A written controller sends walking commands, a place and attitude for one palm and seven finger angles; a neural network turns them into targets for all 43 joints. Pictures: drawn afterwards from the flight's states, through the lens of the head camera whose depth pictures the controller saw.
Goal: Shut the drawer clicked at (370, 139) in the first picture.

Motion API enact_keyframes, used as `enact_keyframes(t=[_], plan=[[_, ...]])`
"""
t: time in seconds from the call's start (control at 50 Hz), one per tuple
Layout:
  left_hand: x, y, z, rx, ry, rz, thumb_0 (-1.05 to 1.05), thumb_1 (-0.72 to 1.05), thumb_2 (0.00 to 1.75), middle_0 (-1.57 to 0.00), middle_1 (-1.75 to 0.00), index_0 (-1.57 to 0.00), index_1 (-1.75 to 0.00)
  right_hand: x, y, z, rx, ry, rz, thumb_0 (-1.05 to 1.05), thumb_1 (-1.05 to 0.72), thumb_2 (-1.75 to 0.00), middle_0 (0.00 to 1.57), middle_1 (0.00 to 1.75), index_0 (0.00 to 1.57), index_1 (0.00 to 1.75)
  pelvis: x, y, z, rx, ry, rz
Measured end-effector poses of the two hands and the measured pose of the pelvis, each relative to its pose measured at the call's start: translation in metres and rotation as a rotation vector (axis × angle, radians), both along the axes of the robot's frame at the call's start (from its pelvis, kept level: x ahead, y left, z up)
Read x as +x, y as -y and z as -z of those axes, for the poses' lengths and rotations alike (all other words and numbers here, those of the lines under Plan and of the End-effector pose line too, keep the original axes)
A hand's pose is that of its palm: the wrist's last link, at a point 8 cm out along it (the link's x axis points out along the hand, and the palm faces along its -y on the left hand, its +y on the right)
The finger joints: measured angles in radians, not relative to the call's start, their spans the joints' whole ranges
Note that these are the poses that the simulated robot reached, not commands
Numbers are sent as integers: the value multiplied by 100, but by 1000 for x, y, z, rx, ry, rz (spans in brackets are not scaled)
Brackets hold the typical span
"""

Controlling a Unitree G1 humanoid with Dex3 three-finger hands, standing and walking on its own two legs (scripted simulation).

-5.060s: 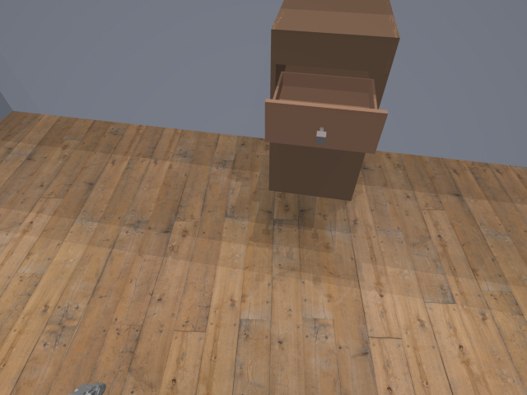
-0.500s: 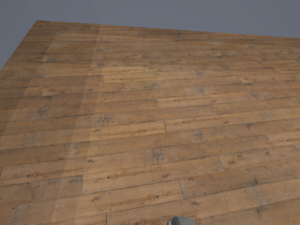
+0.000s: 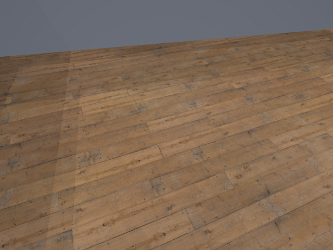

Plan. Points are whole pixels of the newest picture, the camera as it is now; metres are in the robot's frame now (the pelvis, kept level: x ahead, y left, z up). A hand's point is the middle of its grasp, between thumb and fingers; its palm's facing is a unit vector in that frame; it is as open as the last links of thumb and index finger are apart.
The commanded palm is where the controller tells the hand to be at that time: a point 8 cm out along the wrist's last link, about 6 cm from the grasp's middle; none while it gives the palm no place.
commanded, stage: turn to face it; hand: left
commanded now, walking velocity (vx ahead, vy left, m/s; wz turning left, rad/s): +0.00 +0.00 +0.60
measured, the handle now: out of the picture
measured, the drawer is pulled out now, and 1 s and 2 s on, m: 0.26 0.26 0.26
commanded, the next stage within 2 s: none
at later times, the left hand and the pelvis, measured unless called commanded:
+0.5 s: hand out of the picture +0.02 +0.19 -0.15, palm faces +0.30 -0.91 -0.29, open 7.4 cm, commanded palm none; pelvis -0.02 -0.03 +0.00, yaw +16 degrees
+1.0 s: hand out of the picture -0.13 +0.21 -0.17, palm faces +0.59 -0.77 -0.25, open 7.4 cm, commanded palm none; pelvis -0.05 +0.00 +0.00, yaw +34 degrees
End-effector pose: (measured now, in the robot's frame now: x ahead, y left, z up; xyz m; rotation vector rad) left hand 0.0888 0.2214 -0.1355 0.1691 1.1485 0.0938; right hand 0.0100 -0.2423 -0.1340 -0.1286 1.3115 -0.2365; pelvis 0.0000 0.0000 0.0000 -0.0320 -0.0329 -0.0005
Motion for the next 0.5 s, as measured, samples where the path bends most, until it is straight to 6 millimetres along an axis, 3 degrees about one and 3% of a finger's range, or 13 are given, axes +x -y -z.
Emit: enact_keyframes(t=[0.1,0.22,0.32,0.42,0.5], plan=[[-9,-17,19,-26,-23,-93,0,92,90,-20,-30,-21,-30,15,-26,3,10,-18,-62,0,-91,-90,20,30,19,30,7,-11,8,2,-4,-49],[-34,-34,7,4,-80,-155,1,91,90,-20,-30,-20,-29,25,-30,-5,9,-24,-107,0,-92,-90,20,30,20,30,1,-13,-3,1,-33,-97],[-49,-37,-5,40,-77,-209,1,91,90,-19,-30,-20,-29,37,-15,-7,6,-15,-155,0,-91,-90,20,30,20,30,-6,-4,-7,-5,-43,-152],[-65,-27,-15,75,-27,-275,1,91,90,-19,-29,-20,-29,55,12,0,3,-1,-220,0,-91,-90,20,30,20,30,-13,15,-3,0,-42,-224],[-95,-12,-18,111,-11,-334,1,91,90,-20,-30,-20,-29,81,33,7,1,28,-281,0,-91,-90,20,30,20,30,-19,33,3,23,-37,-282]])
